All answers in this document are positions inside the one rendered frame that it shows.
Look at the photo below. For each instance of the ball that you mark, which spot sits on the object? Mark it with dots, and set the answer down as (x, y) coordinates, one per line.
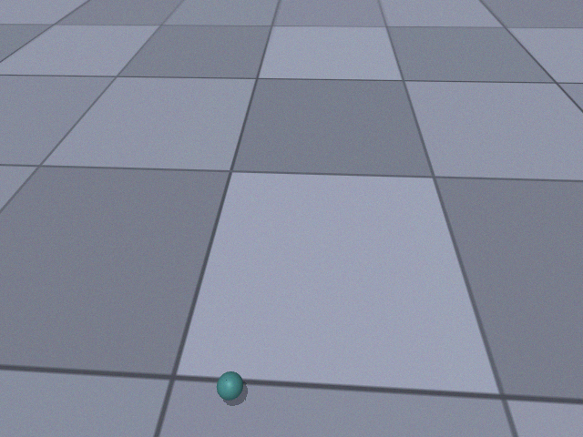
(229, 385)

